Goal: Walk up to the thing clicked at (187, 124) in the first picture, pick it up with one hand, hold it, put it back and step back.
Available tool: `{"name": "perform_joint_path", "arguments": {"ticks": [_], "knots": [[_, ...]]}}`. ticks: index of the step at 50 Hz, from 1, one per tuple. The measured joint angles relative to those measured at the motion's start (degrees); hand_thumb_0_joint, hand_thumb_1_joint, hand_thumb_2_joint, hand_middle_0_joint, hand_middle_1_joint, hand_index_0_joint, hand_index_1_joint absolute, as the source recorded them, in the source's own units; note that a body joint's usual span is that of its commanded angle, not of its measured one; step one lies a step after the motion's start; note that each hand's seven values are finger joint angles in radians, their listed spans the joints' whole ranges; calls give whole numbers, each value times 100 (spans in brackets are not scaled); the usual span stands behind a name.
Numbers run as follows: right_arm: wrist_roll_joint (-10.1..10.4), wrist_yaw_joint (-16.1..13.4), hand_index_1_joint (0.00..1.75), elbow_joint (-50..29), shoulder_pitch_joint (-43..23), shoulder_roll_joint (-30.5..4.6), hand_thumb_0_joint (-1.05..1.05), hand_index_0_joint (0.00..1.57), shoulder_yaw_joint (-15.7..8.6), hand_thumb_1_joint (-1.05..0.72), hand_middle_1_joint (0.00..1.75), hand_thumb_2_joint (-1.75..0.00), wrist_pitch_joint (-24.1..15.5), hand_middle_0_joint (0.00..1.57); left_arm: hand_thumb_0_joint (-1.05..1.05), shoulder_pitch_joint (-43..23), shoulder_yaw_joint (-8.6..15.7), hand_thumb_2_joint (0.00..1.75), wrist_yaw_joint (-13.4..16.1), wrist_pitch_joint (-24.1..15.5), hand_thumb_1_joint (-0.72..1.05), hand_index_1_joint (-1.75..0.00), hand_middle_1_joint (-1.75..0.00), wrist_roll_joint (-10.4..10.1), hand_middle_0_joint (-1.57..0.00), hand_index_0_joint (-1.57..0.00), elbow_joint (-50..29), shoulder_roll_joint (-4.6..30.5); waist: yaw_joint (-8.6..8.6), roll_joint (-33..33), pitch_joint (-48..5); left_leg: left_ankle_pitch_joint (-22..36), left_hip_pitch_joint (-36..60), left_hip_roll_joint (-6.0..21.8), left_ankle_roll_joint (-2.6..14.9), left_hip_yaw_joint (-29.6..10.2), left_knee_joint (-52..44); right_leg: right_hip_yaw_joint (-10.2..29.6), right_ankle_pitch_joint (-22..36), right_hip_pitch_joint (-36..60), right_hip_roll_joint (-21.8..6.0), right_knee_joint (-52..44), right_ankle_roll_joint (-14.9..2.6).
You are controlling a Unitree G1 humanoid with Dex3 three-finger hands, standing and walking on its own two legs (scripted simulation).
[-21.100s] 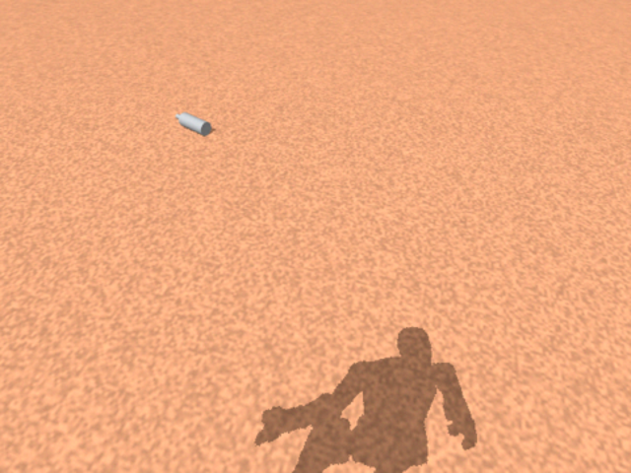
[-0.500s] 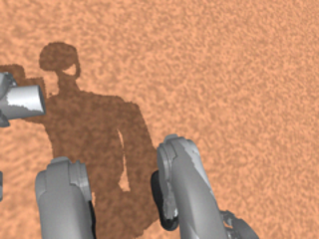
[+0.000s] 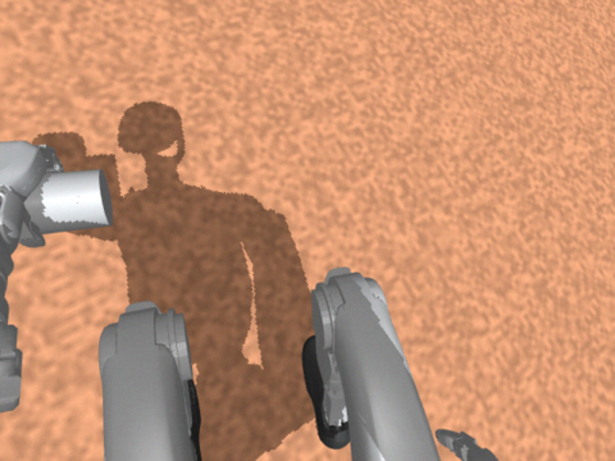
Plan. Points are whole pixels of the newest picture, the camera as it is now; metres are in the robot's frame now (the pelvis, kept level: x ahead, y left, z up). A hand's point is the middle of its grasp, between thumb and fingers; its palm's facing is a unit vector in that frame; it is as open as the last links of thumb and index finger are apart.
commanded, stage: lift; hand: left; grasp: from above
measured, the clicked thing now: (5, 207) +0.47 +0.32 -0.17
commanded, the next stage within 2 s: hold in 1.40 s
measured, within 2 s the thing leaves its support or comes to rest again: neither
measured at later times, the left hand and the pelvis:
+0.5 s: hand out of the picture +0.40 +0.29 +0.02, palm faces -0.44 -0.09 -0.89, open 10.5 cm; pelvis +0.01 +0.00 +0.12, yaw +3 degrees
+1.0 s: hand out of the picture +0.36 +0.26 +0.21, palm faces -0.46 -0.11 -0.88, open 10.5 cm; pelvis +0.04 +0.00 +0.29, yaw +5 degrees
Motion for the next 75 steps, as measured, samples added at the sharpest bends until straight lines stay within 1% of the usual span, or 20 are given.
{"name": "perform_joint_path", "arguments": {"ticks": [4,11,15,23,28,34,39,46,55,61,67,72,75], "knots": [[110,-68,30,-85,15,29,0,20,-90,-91,30,-90,83,20,0,301,-69,39,-238,30,-5,-39,-42,-148,-73,-76,-458,-107,116,41,-127,4,213,11,26,62,-251,29,-5,202,-25,-229,-6],[262,-189,30,-210,-42,30,0,20,-211,-91,30,-90,171,20,0,770,-232,40,-509,100,-6,-40,-43,-407,-73,-76,-1172,-279,334,69,-340,14,683,30,49,146,-758,59,4,644,-64,-702,6],[332,-271,30,-270,-116,36,0,20,-269,-91,30,-90,196,20,0,1039,-316,41,-600,171,-6,-41,-44,-565,-73,-75,-1554,-392,444,73,-413,23,1038,43,51,178,-1090,60,19,982,-83,-1018,19],[452,-473,30,-322,-267,93,0,20,-377,-90,30,-90,271,20,0,1687,-484,40,-731,397,-6,-41,-44,-799,-73,-75,-2372,-679,618,87,-498,73,1992,86,38,253,-1923,66,83,1879,-107,-1804,22],[512,-611,30,-303,-318,149,0,20,-388,-90,30,-90,307,20,0,2086,-630,40,-814,563,-5,-42,-44,-941,-72,-75,-2781,-865,704,82,-516,149,2772,135,22,319,-2572,82,177,2602,-98,-2415,-6],[602,-795,30,-224,-305,220,0,20,-369,-90,30,-90,313,20,0,2547,-779,40,-823,720,-5,-41,-44,-1065,-72,-74,-3094,-1093,782,95,-485,290,3890,201,8,415,-3484,112,339,3648,-76,-3278,-43],[665,-941,30,-121,-209,263,0,20,-357,-89,30,-90,249,20,0,2812,-922,40,-807,781,-5,-40,-43,-1111,-73,-75,-3080,-1262,833,93,-444,443,4875,248,-3,500,-4288,146,502,4580,-57,-4042,-66],[702,-1079,30,25,-20,267,0,20,-377,-89,30,-90,99,20,0,2979,-1070,42,-684,784,-6,-40,-43,-1078,-73,-75,-2757,-1478,869,63,-374,678,6080,291,-22,581,-5313,166,748,5743,-37,-5040,-101],[686,-1121,30,227,181,230,0,20,-432,-89,30,-90,-4,20,0,3127,-1269,44,-381,925,-7,-41,-44,-967,-72,-74,-2414,-1786,908,16,-254,980,7314,305,-29,654,-6451,178,1052,6957,-39,-6163,-119],[665,-1115,30,319,239,234,0,20,-449,-89,30,-90,-5,20,0,3148,-1362,47,-279,1034,-9,-42,-45,-984,-72,-74,-2325,-1902,922,-11,-135,1180,8036,301,-28,704,-7129,195,1253,7667,-49,-6832,-120],[664,-1079,30,315,267,255,0,20,-458,-89,30,-90,21,20,0,3126,-1392,49,-303,1106,-9,-43,-45,-1049,-71,-73,-2231,-1942,941,-18,-38,1372,8663,289,-21,766,-7741,230,1443,8271,-65,-7423,-116],[675,-1058,30,280,270,267,1,20,-471,-89,30,-89,39,20,0,3183,-1422,50,-375,1073,-9,-44,-45,-1095,-71,-73,-2224,-1962,978,-7,16,1502,9095,273,-10,812,-8169,256,1570,8685,-82,-7832,-108],[679,-1051,30,264,251,266,1,20,-479,-89,30,-89,48,20,0,3227,-1435,50,-411,1012,-9,-44,-45,-1080,-71,-73,-2246,-1972,1005,-1,49,1560,9303,263,-6,832,-8373,268,1627,8885,-93,-8027,-104]]}}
